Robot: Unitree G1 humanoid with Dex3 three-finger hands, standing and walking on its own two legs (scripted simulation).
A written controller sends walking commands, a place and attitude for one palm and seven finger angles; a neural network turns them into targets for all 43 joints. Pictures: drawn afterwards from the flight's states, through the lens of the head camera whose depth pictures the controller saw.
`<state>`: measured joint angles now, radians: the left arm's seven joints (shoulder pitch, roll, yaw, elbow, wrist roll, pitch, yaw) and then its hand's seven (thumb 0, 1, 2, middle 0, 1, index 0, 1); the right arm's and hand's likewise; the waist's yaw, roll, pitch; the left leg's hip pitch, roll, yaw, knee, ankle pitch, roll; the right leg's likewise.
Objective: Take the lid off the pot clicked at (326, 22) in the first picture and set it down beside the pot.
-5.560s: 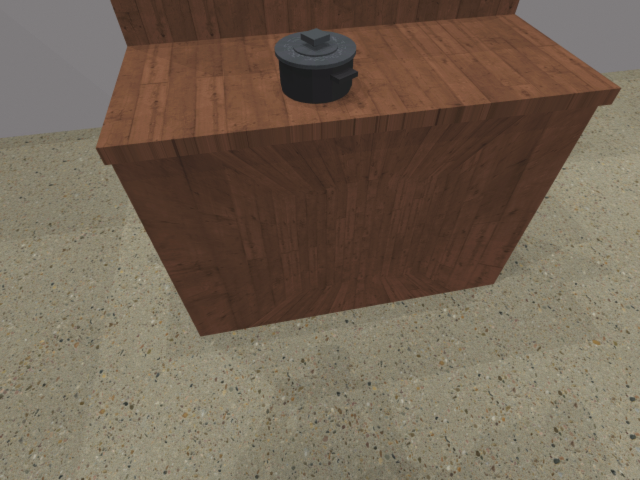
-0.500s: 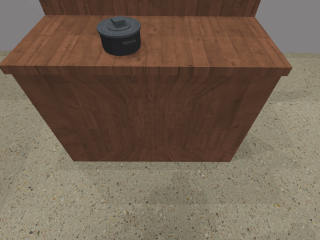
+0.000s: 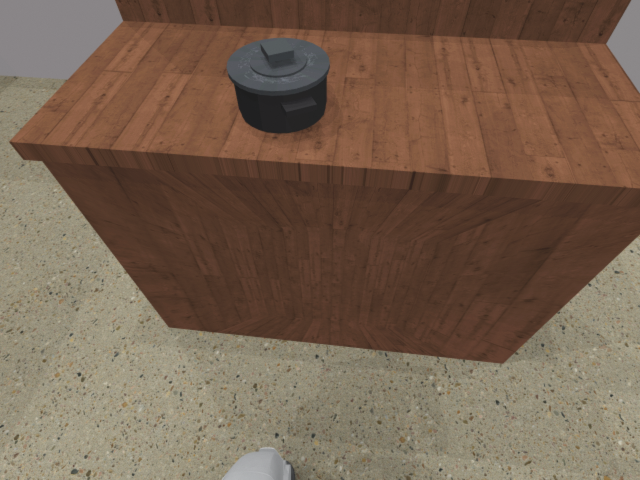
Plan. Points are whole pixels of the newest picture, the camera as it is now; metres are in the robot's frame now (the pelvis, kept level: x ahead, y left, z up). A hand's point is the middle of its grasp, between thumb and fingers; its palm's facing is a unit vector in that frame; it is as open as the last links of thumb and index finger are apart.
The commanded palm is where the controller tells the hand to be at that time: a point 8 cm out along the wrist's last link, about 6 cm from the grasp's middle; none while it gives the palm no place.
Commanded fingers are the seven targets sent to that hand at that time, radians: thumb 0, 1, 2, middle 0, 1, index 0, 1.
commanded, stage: take the last steps up to it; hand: left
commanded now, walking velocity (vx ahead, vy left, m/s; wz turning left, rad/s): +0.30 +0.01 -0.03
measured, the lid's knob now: (277, 50) +0.70 +0.15 +0.16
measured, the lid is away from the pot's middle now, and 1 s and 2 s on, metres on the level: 0.00 0.00 0.00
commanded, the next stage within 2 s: come to a stop and stand still in 0.36 s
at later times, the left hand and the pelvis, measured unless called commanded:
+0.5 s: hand (236, 362) +0.29 +0.18 -0.15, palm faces -0.03 -0.97 -0.25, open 7.4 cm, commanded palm none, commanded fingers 0.00 0.90 0.90 -0.20 -0.30 -0.20 -0.30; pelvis +0.18 -0.01 -0.01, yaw -2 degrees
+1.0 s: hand (194, 376) +0.27 +0.25 -0.18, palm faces +0.02 -0.97 -0.23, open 7.4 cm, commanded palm none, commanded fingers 0.00 0.90 0.90 -0.20 -0.30 -0.20 -0.30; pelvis +0.21 +0.05 +0.00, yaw -3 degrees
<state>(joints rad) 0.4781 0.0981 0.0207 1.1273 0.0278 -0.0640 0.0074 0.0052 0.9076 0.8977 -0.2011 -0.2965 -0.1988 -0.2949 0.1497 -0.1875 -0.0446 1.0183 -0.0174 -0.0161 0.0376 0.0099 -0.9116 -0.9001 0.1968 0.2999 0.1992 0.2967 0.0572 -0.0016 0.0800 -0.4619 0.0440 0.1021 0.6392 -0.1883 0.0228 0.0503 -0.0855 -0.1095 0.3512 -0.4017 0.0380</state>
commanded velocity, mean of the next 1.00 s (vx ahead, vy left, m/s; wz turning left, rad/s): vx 0.00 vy -0.02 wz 0.00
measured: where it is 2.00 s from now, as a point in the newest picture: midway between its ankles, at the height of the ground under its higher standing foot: outside the picture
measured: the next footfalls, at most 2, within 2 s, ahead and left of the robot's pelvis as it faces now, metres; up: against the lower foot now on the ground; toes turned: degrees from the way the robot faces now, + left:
left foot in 0.04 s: +0.13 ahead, +0.13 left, +0.00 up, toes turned +5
right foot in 0.44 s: +0.27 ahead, -0.10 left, +0.00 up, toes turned -10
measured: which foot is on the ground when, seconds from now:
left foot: up 0.00-0.02, down 0.04-0.44, up 0.46-0.86, down 0.88-1.00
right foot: down 0.00-0.04, up 0.06-0.42, down 0.44-0.88, up 0.90-1.00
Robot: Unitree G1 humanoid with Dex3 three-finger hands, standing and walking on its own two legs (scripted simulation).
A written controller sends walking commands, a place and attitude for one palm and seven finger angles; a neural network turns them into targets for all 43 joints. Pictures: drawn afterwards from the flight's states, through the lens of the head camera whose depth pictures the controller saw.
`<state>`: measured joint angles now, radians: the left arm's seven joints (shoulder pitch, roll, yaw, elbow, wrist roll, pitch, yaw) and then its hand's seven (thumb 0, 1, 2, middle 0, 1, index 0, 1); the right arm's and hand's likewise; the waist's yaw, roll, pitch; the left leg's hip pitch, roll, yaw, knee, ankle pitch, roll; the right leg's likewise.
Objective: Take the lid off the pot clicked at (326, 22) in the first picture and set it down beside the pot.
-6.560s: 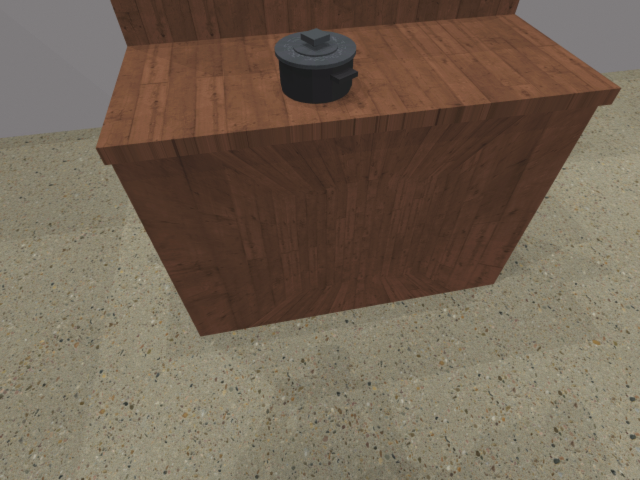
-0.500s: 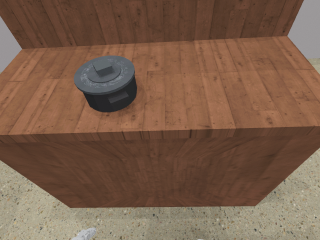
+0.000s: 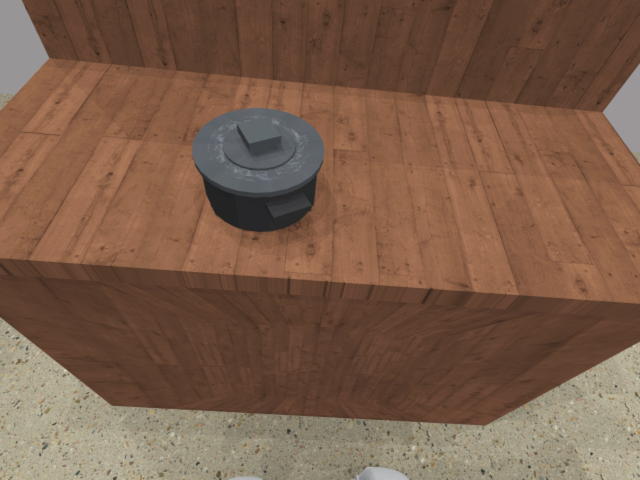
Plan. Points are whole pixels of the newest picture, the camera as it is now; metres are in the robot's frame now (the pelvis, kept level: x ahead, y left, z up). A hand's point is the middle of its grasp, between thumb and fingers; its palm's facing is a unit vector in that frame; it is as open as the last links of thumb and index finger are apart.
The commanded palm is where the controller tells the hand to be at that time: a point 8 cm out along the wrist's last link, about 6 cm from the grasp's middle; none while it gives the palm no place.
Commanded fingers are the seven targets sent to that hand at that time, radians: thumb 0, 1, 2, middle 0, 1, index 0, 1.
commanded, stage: come to a stop and stand still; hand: left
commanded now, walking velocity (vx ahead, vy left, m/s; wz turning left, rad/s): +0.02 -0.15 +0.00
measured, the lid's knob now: (259, 133) +0.49 +0.13 +0.16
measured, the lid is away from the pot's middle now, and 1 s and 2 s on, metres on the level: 0.00 0.00 0.00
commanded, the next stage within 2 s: look again from close up in 0.76 s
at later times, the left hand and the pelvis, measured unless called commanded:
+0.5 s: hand out of the picture -0.03 +0.12 -0.17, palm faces +0.03 -0.98 -0.20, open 7.4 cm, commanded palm none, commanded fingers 0.00 0.90 0.90 -0.20 -0.30 -0.20 -0.30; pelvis -0.04 -0.05 +0.00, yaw +0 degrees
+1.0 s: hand out of the picture -0.03 +0.13 -0.18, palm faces +0.02 -0.98 -0.17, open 7.4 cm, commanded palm none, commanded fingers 0.00 0.90 0.90 -0.20 -0.30 -0.20 -0.30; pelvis -0.03 -0.03 -0.01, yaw +0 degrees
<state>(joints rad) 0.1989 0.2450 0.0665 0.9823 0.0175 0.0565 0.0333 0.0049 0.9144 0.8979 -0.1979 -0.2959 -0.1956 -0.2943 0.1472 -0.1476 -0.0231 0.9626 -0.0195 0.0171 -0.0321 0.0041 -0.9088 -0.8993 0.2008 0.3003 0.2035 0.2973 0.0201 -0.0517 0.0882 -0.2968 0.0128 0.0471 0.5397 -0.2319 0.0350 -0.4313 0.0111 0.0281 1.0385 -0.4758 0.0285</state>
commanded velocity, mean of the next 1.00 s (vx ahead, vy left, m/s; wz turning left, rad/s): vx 0.01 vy -0.01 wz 0.00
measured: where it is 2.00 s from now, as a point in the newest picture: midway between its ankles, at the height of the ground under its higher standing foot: outside the picture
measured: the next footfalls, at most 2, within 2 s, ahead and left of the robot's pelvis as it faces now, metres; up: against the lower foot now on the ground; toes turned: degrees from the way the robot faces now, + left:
right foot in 0.32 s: -0.04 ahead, -0.15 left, +0.00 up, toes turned -1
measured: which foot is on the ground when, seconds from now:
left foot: down 0.00-1.00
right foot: up 0.00-0.30, down 0.32-1.00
